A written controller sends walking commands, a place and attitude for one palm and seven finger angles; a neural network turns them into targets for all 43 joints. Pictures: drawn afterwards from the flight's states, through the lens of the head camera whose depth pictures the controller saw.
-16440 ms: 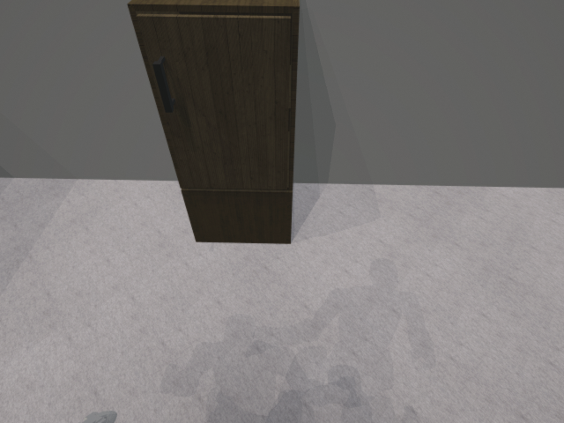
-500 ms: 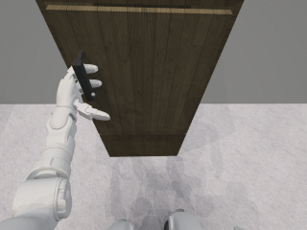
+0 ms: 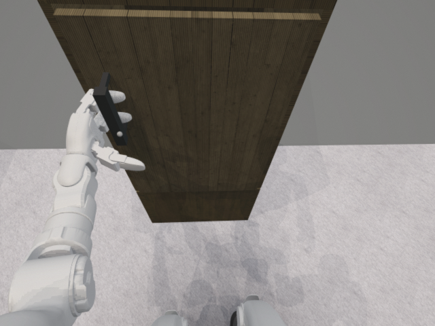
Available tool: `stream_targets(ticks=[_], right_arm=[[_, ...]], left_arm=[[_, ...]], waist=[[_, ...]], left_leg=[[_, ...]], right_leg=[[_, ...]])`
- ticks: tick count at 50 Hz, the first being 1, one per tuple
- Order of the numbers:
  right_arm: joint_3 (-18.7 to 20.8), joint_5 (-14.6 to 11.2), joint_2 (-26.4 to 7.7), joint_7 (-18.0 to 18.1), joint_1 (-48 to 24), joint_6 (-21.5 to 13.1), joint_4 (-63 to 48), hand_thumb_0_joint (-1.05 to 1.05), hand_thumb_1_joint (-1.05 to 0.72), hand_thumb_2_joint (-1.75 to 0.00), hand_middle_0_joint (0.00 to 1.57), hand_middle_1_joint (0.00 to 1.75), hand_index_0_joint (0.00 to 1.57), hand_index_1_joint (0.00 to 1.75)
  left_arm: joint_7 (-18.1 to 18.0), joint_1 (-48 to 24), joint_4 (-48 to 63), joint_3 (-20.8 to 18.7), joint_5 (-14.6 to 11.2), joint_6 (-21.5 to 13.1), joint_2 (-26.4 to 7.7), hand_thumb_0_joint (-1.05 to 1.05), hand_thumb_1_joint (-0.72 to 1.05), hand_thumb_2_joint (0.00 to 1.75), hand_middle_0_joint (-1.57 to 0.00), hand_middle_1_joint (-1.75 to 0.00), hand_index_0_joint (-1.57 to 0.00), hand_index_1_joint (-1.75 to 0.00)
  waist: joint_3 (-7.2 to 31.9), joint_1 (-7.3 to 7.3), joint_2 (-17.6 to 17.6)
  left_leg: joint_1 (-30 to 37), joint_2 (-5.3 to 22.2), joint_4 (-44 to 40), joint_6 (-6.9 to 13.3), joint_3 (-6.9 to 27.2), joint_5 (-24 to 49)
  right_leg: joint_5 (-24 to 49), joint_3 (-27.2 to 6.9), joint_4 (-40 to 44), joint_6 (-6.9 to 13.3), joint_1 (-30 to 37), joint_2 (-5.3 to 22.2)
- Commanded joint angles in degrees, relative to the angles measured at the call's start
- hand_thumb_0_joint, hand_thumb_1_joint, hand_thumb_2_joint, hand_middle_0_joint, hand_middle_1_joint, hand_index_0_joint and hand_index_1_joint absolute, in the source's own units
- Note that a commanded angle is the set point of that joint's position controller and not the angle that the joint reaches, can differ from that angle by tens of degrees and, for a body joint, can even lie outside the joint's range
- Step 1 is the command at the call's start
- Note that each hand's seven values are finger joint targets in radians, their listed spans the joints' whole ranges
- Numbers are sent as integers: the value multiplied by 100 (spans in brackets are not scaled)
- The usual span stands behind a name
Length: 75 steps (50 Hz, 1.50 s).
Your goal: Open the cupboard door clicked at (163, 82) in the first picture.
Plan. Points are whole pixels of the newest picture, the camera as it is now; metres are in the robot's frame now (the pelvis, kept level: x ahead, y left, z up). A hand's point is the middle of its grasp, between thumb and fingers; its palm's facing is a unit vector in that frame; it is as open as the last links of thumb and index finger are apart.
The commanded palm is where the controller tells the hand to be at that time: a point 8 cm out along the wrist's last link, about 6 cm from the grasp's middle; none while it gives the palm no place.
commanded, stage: close the thumb around the handle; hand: left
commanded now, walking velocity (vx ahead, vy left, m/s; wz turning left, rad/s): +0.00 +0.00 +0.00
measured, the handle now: (114, 111) +0.50 +0.19 +0.07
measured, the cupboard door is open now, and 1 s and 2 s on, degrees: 0 2 41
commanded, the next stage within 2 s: pull the door open along its arc in 0.70 s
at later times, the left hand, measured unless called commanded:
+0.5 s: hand (119, 137) +0.44 +0.17 +0.07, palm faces -0.02 -1.00 -0.01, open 7.6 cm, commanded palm +0.42 +0.22 +0.07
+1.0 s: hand (123, 140) +0.44 +0.16 +0.07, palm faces -0.01 -1.00 -0.01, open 5.7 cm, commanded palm +0.39 +0.21 +0.07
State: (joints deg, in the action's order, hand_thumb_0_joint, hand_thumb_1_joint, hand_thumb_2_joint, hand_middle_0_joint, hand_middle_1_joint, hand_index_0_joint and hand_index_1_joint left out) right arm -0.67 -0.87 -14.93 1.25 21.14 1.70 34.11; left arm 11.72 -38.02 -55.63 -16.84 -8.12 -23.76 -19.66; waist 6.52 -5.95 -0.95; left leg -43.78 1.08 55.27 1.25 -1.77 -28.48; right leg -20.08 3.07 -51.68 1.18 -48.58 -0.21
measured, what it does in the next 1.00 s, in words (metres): stands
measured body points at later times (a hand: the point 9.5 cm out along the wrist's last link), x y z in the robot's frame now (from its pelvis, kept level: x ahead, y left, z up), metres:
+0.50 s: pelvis +0.00 +0.01 +0.00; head +0.08 +0.01 +0.44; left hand +0.44 +0.22 +0.07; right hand +0.06 -0.25 -0.12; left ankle -0.02 +0.10 -0.68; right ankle +0.04 -0.11 -0.68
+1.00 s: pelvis +0.00 +0.01 +0.00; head +0.08 +0.01 +0.45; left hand +0.43 +0.22 +0.07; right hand +0.06 -0.25 -0.11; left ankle -0.02 +0.10 -0.68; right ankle +0.04 -0.11 -0.68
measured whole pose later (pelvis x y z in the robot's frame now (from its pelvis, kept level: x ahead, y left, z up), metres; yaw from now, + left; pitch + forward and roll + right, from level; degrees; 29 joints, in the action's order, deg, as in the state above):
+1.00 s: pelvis +0.00 +0.01 +0.00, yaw +0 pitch +16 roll -1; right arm -0.5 -0.9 -14.5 0.4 21.1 2.0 33.4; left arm 9.8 -32.6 -49.6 -14.7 -8.7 -22.4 -16.7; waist 7.2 -5.2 -1.4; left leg -42.1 0.9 54.4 1.6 -2.4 -28.6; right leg -20.0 2.3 -51.0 0.7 -47.2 -0.2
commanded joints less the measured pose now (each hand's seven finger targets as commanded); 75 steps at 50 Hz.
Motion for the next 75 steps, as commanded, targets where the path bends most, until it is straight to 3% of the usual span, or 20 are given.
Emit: stream_targets(ticks=[1, 6, 13, 18, 24, 25, 29, 31, 36, 39, 42, 49, 51, 60, 61, 62, 63, 68, 69, 75], right_arm=[[295, -20, -859, 36, 473, -149, -463, 0, -90, -90, 20, 30, 20, 30], [285, -49, -876, 71, 433, -121, -450, 0, -90, -90, 20, 30, 20, 30], [287, 7, -841, 56, 405, -214, -461, 0, -90, -90, 20, 30, 20, 30], [275, -24, -881, 68, 397, -182, -429, 0, -90, -90, 20, 30, 20, 30], [265, -7, -899, 94, 397, -175, -442, 0, -90, -90, 20, 30, 20, 30], [251, -5, -867, 85, 384, -179, -448, 0, -90, -90, 20, 30, 20, 30], [280, 23, -870, 48, 441, -206, -443, 0, -90, -90, 20, 30, 20, 30], [302, 19, -859, 20, 439, -202, -411, 0, -90, -90, 20, 30, 20, 30], [303, 11, -889, 27, 463, -141, -432, 0, -90, -90, 20, 30, 20, 30], [301, 14, -858, 30, 447, -149, -471, 0, -90, -90, 20, 30, 20, 30], [310, 12, -851, 23, 457, -140, -434, 0, -90, -90, 20, 30, 20, 30], [331, -21, -807, -42, 288, -161, -719, 0, -90, -90, 20, 30, 20, 30], [342, -51, -786, -62, 213, -169, -811, 0, -90, -90, 20, 30, 20, 30], [332, -97, -604, -130, -339, -314, -1287, 0, -90, -90, 20, 30, 20, 30], [324, -70, -418, -139, -664, -380, -1329, 0, -90, -90, 20, 30, 20, 30], [281, -26, -403, -178, -729, -443, -1323, 0, -90, -90, 20, 30, 20, 30], [277, -22, -390, -206, -736, -500, -1325, 0, -90, -90, 20, 30, 20, 30], [294, 220, -340, -292, -867, -564, -1334, 0, -90, -90, 20, 30, 20, 30], [281, 264, -287, -317, -923, -566, -1389, 0, -90, -90, 20, 30, 20, 30], [268, 423, -137, -371, -1114, -474, -1490, 0, -90, -90, 20, 30, 20, 30]], left_arm=[[57, -2133, 1323, 16, -135, -411, -922, 0, -44, 32, -30, -121, -30, -121], [41, -2290, 1072, -33, -169, -228, -960, 0, -16, 44, -32, -124, -32, -124], [-67, -2507, 1607, 0, -82, -570, -987, 0, 23, 61, -35, -128, -35, -128], [-16, -2308, 999, 15, -112, -327, -883, 0, 51, 73, -37, -131, -37, -131], [-65, -2513, 1095, -173, -88, -353, -1142, 0, 84, 88, -40, -134, -40, -134], [-75, -2588, 1103, -46, -82, -385, -991, 0, 90, 90, -40, -135, -40, -135], [-103, -2397, 1306, -40, -52, -504, -957, 0, 90, 90, -40, -135, -40, -135], [-105, -2420, 1396, 141, -60, -474, -732, 0, 90, 90, -40, -135, -40, -135], [-237, -2252, 1299, -94, -53, -334, -969, 0, 90, 90, -40, -135, -40, -135], [-239, -2197, 1454, -26, 6, -378, -912, 0, 90, 90, -40, -135, -40, -135], [-223, -2162, 1375, 62, 7, -381, -808, 0, 90, 90, -40, -135, -40, -135], [-103, -796, 2180, 30, -179, -355, -664, 0, 90, 90, -40, -135, -40, -135], [-75, -238, 2514, 127, -253, -309, -512, 0, 90, 90, -40, -135, -40, -135], [-183, 2422, 4694, 756, -432, -102, 303, 0, 90, 90, -40, -135, -40, -135], [-947, 2401, 5155, 221, -784, -37, 602, 0, 90, 90, -40, -135, -40, -135], [-1330, 2672, 5275, 833, -596, 46, 1129, 0, 90, 90, -40, -135, -40, -135], [-1602, 2895, 5392, 1043, -493, 88, 1338, 0, 90, 90, -40, -135, -40, -135], [-2882, 3465, 6269, 1896, 368, 216, 1959, 0, 90, 90, -40, -135, -40, -135], [-3132, 3614, 6509, 2164, 580, 263, 2168, 0, 90, 90, -40, -135, -40, -135], [-4243, 4505, 7026, 3291, 1528, 908, 3048, 0, 90, 90, -40, -135, -40, -135]], waist=[[2342, 22, -262], [1886, -53, 81], [2549, 48, -529], [2013, -42, 90], [2192, 45, -89], [2178, -2, -122], [2582, 81, -362], [2530, 33, -418], [2221, 49, 62], [2338, 98, -237], [2173, 52, -72], [2497, 347, -208], [2408, 399, 48], [1914, 624, 127], [1823, 1046, 105], [1571, 833, -52], [1303, 740, 144], [1389, 630, 299], [1440, 664, 95], [1440, 565, 214]], left_leg=[[723, -130, -758, -53, 217, 2105], [395, -155, -815, -14, 202, 1632], [1035, -140, -686, -84, 300, 2238], [546, -141, -778, -46, 297, 1806], [625, -144, -758, -66, 321, 1796], [643, -144, -759, -68, 312, 1781], [972, -118, -701, -121, 353, 2231], [1088, -95, -693, -143, 366, 2383], [650, -124, -771, -77, 306, 2041], [782, -135, -793, -92, 298, 2150], [744, -119, -785, -89, 298, 2121], [902, -131, -868, -81, 163, 2546], [826, -122, -933, -62, 121, 2563], [1019, -122, -1163, -40, 62, 2732], [898, -157, -1212, -122, 42, 2565], [1021, -170, -1222, -149, 55, 2392], [1016, -136, -1236, -168, 155, 2298], [1047, -136, -1062, -144, 229, 2036], [1095, -137, -1041, -148, 231, 2119], [1084, -130, -858, -145, 307, 2024]], right_leg=[[1854, -227, 410, 45, 2021, -102], [1553, -231, 522, 14, 1969, -79], [1739, -204, 319, 79, 1807, -94], [1510, -168, 417, 44, 1813, -97], [1419, -186, 372, 64, 1741, -83], [1415, -184, 369, 55, 1714, -85], [1618, -158, 279, 75, 1702, -97], [1651, -130, 293, 65, 1584, -107], [1627, -158, 385, 39, 1859, -109], [1677, -165, 358, 63, 1872, -95], [1678, -157, 384, 57, 1835, -105], [2131, -184, 422, 76, 2355, -93], [2267, -180, 467, 61, 2563, -95], [2469, -115, 594, 38, 2876, -34], [2211, -17, 652, 61, 2817, -47], [1981, 22, 661, 51, 2625, -51], [1742, 110, 686, 45, 2454, -54], [1475, 94, 514, 40, 2241, 16], [1506, 88, 466, 61, 2208, 33], [1411, 134, 404, 104, 2110, 37]])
